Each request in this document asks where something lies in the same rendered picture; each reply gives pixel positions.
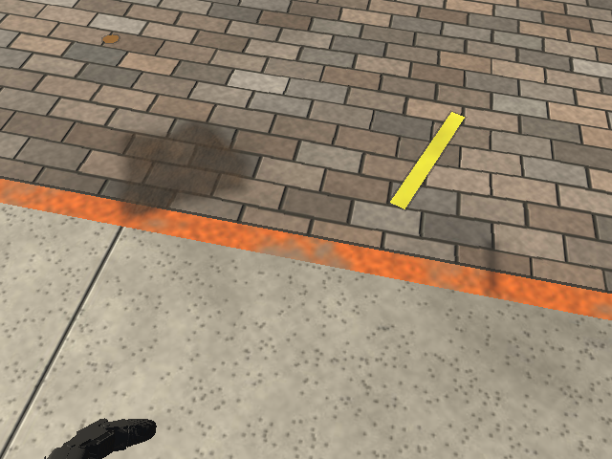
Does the left robot hand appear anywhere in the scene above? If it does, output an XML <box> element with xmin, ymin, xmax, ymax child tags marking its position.
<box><xmin>44</xmin><ymin>418</ymin><xmax>157</xmax><ymax>459</ymax></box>

